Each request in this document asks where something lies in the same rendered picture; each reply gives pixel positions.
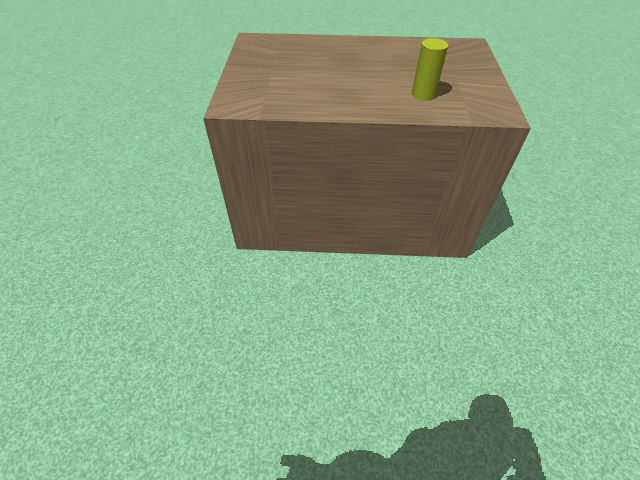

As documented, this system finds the can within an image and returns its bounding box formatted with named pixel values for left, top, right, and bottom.
left=412, top=38, right=448, bottom=101

